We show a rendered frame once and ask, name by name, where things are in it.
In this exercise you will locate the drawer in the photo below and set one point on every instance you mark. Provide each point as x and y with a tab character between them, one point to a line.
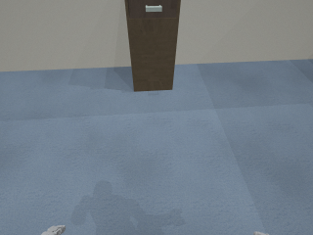
137	9

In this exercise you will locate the handle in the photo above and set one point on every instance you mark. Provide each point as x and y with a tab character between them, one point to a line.
154	8

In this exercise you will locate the left robot hand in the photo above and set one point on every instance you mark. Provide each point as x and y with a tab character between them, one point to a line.
55	230

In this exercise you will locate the cabinet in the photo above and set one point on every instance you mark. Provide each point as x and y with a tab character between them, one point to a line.
152	45

